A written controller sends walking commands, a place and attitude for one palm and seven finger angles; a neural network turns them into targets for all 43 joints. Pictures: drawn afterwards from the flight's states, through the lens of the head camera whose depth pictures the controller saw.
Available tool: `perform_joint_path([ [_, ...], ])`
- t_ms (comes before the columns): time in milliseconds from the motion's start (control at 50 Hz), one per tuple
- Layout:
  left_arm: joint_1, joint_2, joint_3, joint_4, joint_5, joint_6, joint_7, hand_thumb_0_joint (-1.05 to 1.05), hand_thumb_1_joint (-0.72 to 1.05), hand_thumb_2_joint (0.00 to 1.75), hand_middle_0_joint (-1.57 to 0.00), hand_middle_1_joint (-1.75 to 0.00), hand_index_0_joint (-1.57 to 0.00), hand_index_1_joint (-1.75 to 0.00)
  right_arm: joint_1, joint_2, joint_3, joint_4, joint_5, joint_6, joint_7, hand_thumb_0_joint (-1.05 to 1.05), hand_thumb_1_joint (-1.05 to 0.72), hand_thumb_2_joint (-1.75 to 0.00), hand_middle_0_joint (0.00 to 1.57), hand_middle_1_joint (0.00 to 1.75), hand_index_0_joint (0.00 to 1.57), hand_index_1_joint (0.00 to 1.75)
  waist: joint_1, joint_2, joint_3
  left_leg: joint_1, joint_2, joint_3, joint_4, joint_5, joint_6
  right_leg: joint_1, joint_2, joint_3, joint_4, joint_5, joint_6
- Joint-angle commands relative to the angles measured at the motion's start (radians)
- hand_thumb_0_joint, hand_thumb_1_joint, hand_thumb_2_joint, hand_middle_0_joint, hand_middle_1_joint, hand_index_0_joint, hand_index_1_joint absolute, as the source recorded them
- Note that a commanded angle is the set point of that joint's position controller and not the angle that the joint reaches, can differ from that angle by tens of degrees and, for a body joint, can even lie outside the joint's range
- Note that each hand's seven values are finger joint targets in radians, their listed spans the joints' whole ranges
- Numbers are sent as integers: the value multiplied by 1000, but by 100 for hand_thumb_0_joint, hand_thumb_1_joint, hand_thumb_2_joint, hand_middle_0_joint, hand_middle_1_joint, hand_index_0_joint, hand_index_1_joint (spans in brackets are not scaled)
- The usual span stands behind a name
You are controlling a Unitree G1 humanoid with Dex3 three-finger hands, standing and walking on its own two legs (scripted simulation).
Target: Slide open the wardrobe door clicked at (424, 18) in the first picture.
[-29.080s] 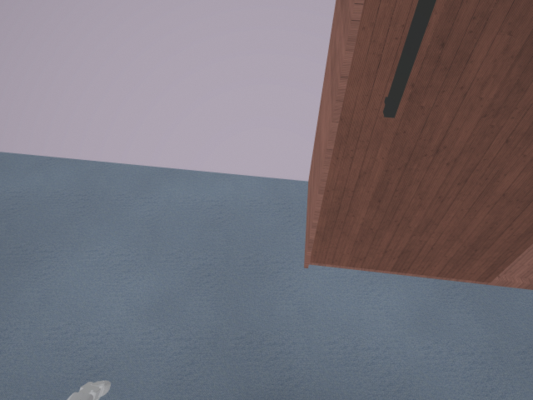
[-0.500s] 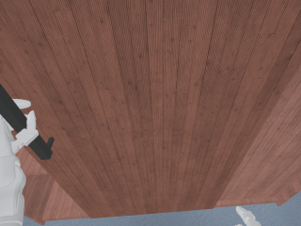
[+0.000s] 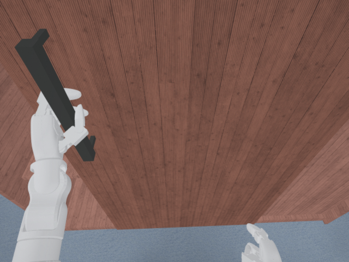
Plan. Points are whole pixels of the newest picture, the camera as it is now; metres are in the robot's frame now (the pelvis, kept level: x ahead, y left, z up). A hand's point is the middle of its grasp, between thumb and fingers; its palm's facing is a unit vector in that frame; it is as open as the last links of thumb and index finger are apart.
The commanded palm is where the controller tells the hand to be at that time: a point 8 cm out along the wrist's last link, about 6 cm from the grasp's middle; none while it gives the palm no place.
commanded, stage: stop walking and hold the door there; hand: left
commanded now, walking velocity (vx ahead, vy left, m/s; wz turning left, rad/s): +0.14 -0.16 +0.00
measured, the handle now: (70, 107) +0.35 +0.24 +0.19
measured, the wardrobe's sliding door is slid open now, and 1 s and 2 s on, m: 0.30 0.30 0.30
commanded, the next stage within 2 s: loosen the grip on the handle in 0.56 s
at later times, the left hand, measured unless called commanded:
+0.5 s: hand (81, 129) +0.32 +0.21 +0.16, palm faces +0.33 -0.92 -0.19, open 5.6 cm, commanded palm +0.29 +0.25 +0.12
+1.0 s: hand (78, 132) +0.31 +0.22 +0.17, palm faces +0.39 -0.91 -0.16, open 12.0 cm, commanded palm +0.27 +0.25 +0.16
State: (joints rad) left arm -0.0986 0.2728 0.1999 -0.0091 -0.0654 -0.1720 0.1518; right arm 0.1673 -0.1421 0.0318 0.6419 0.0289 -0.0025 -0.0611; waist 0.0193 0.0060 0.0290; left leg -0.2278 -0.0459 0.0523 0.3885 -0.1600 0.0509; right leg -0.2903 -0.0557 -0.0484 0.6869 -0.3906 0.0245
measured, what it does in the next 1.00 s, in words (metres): steps on the spot: right foot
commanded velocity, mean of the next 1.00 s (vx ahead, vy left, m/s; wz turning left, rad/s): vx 0.01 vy -0.01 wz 0.00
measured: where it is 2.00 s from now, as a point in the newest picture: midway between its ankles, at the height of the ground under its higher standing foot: outside the picture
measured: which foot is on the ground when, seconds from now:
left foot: down 0.00-1.00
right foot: up 0.00-0.04, down 0.06-1.00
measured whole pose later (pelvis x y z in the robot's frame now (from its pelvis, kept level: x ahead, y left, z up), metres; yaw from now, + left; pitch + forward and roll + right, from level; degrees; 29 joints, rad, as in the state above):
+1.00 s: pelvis -0.04 -0.02 -0.01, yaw -2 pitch -2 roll +0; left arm -0.28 0.33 0.29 0.32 -0.04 -0.16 0.13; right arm 0.20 -0.24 0.03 0.67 0.01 -0.13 -0.06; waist 0.01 0.02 -0.02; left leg -0.31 0.01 0.07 0.51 -0.17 0.02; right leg -0.24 0.02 -0.06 0.55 -0.28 -0.05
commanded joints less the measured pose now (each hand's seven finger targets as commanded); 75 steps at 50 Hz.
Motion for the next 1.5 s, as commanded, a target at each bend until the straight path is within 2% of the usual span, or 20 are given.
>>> perform_joint_path([
  [0, -143, 143, -21, -32, 40, 11, -37, 0, 90, 90, -45, -140, -45, -140, -70, -186, -32, -123, -6, -43, -16, 0, -90, -90, 20, 30, 20, 30, -10, 94, -122, 37, 244, -202, -126, -144, -7, 96, -2, 7, -304, 80, -18],
  [80, -181, 180, 17, 27, 28, 22, -41, 0, 90, 90, -45, -140, -45, -140, -71, -185, -28, -105, -14, -53, -23, 0, -90, -90, 20, 30, 20, 30, -35, 12, -168, 48, 199, -180, -75, -150, -47, 108, -45, 97, -375, 157, -59],
  [120, -180, 142, -21, 66, 11, 37, -47, 0, 90, 90, -45, -140, -45, -140, -58, -198, -38, -107, 0, -49, -27, 0, -90, -90, 20, 30, 20, 30, -37, -138, -142, 78, 177, -146, -16, -127, -19, 48, -56, 133, -414, 99, -61],
  [240, -207, 161, -14, 131, 16, 37, -44, 0, 90, 90, -45, -140, -45, -140, -62, -205, -36, -94, 4, -44, -36, 0, -90, -90, 20, 30, 20, 30, -36, -14, -86, 90, 196, -159, -54, -109, -9, -18, -54, 123, -432, 61, -42],
  [300, -200, 223, 41, 155, 18, 30, -38, 0, 90, 90, -45, -140, -45, -140, -57, -216, -48, -85, 10, -40, -40, 0, -90, -90, 20, 30, 20, 30, -34, -16, -68, 86, 191, -146, -41, -81, -11, -10, -68, 133, -446, 91, -45],
  [620, -215, 205, 28, 202, 13, 8, -48, 0, 90, 90, -45, -140, -45, -140, -52, -223, -60, -100, 17, -37, -39, 0, -90, -90, 20, 30, 20, 30, -32, -38, -97, 126, 187, -133, -19, -5, -10, 3, -72, 149, -445, 150, -39],
  [640, -1185, 969, 590, -249, 121, -58, -63, 0, 90, 90, -45, -140, -45, -140, -27, -262, -121, -171, 0, -60, -3, 0, -90, -90, 20, 30, 20, 30, 52, -286, -14, 13, 161, -26, 104, 25, 7, -39, -42, 171, -496, 434, 8],
  [660, -798, 328, 164, 305, 99, 39, -137, 0, 78, 84, -45, -140, -45, -140, -118, -215, -98, -116, -66, -128, -7, 0, -90, -90, 20, 30, 20, 30, -43, -163, -369, 134, 51, 30, 4, 368, -3, 175, 37, 21, -206, 786, -65],
  [680, -571, 334, 266, 138, 16, 8, -139, 0, 66, 78, -45, -140, -45, -140, -42, -243, -107, -102, 7, -146, -11, 0, -90, -90, 20, 30, 20, 30, -13, -135, -410, 230, 67, -19, 70, 507, -11, 125, 57, -22, -195, 717, -46],
  [700, -345, 163, 158, 161, -15, 5, -164, 0, 54, 73, -45, -140, -45, -140, -12, -227, -99, -88, 11, -155, 9, 0, -90, -90, 20, 30, 20, 30, 30, 89, -421, 306, 85, -33, 74, 555, -58, 77, 60, -34, -202, 552, -49],
  [740, -421, 304, 256, -12, -65, -39, -145, 0, 30, 61, -45, -140, -45, -140, -38, -239, -97, -85, -10, -153, -3, 0, -90, -90, 20, 30, 20, 30, 47, 264, -461, 364, 75, -38, 62, 297, -66, 49, 67, -2, -264, 338, -51],
  [820, -523, 252, 126, 61, 20, -39, -64, 0, -19, 37, -45, -140, -45, -140, -67, -228, -57, -108, -10, -161, -3, 0, -90, -90, 20, 30, 20, 30, -23, -14, -181, 96, 66, -53, 22, -111, -25, -53, 62, 9, -298, 95, -34],
  [880, -524, 254, 105, 34, 36, -83, -37, 0, -55, 20, -42, -137, -42, -137, -96, -221, -49, -131, -12, -175, -6, 0, -90, -90, 20, 30, 20, 30, -4, -45, -164, 62, 59, -51, 21, -211, -21, -76, 55, 36, -306, -41, -35],
  [1020, -621, 257, 65, 4, 48, -145, -40, 0, -55, 20, -33, -125, -33, -125, -85, -219, -46, -120, -16, -196, -12, 0, -90, -90, 20, 30, 20, 30, -8, 66, -210, 58, 52, -43, 63, -205, -15, -79, 52, 61, -276, -31, -47],
  [1040, -517, 389, 198, 105, 58, -134, -34, 0, -55, 20, -32, -123, -32, -123, -57, -232, -55, -103, -20, -189, -20, 0, -90, -90, 20, 30, 20, 30, 10, 31, -202, 24, 53, -36, 77, -185, -16, -64, 52, 69, -282, -33, -48],
  [1060, -539, 316, 119, 54, 53, -135, -50, 0, -55, 20, -30, -122, -30, -122, -76, -225, -43, -119, -20, -187, -20, 0, -90, -90, 20, 30, 20, 30, 4, 76, -216, 23, 42, -23, 86, -154, -13, -58, 47, 67, -272, 3, -45],
  [1220, -404, 273, 162, -47, -39, -115, -69, 0, -55, 20, -25, -115, -25, -115, -50, -229, -59, -99, -16, -193, -21, 0, -90, -90, 20, 30, 20, 30, 23, 31, -311, 89, 53, -29, 129, 81, -16, -4, 64, 29, -214, 276, -42],
  [1320, -333, 279, 175, 6, -13, -81, -51, 0, -55, 20, -25, -115, -25, -115, -26, -232, -62, -80, -17, -177, -20, 0, -90, -90, 20, 30, 20, 30, 10, -1, -248, 64, 59, -32, 137, 103, -20, -46, 68, 17, -194, 297, -41],
  [1400, -297, 364, 262, -26, -21, -64, -65, 0, -55, 20, -25, -115, -25, -115, -38, -233, -62, -96, -14, -151, -28, 0, -90, -90, 20, 30, 20, 30, 37, -1, -267, 39, 54, -24, 139, 106, -18, -8, 64, 26, -195, 314, -40],
  [1480, -325, 353, 262, -24, -50, -48, -99, 0, -55, 20, -25, -115, -25, -115, -46, -219, -54, -110, -8, -137, -37, 0, -90, -90, 20, 30, 20, 30, 31, 16, -277, 46, 50, -26, 143, 113, -22, -6, 66, 25, -191, 328, -40],
])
